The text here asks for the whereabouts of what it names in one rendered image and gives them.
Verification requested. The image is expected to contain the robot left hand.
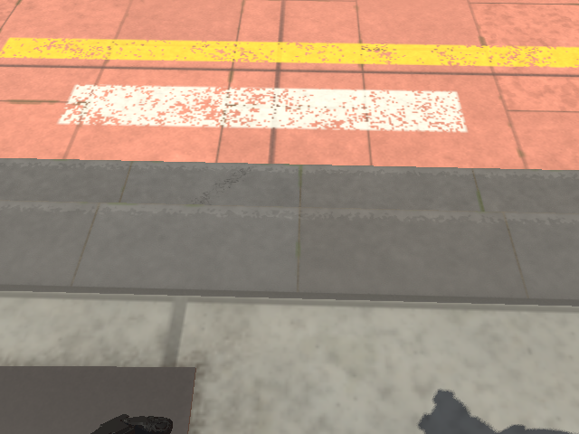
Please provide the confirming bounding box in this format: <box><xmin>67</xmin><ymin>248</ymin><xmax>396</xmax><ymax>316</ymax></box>
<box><xmin>91</xmin><ymin>414</ymin><xmax>173</xmax><ymax>434</ymax></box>

